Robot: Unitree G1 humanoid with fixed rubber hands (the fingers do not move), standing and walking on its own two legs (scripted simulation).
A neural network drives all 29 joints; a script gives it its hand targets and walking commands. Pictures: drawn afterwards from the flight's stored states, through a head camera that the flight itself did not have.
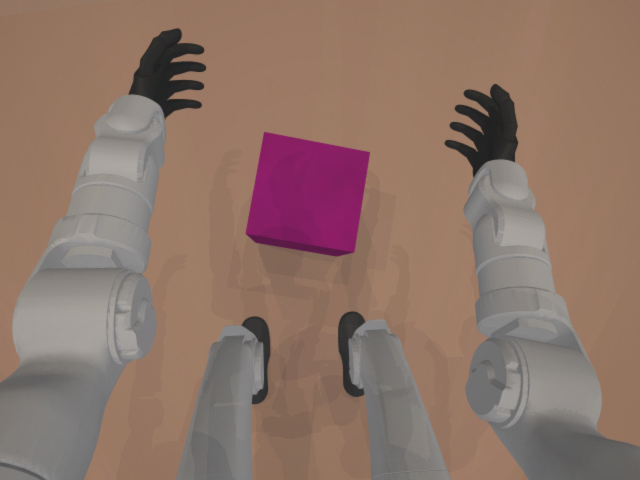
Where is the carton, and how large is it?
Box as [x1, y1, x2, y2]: [246, 132, 369, 255]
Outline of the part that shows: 264,132 246,228 246,234 255,242 331,255 340,255 353,252 369,152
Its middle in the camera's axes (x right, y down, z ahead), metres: -0.03 -0.08 +0.87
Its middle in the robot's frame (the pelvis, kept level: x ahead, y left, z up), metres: +0.48 -0.03 -0.52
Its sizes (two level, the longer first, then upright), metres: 0.210 0.200 0.250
